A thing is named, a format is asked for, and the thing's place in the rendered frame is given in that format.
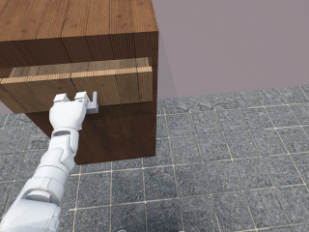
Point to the robot left forearm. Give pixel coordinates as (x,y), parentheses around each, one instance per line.
(47,183)

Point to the handle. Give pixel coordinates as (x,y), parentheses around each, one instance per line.
(92,106)

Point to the robot left upper arm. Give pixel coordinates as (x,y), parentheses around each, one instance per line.
(33,216)

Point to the left robot hand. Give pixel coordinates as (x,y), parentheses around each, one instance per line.
(68,114)

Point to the cabinet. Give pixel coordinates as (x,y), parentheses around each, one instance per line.
(53,32)

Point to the drawer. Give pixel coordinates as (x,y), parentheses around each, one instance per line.
(34,88)

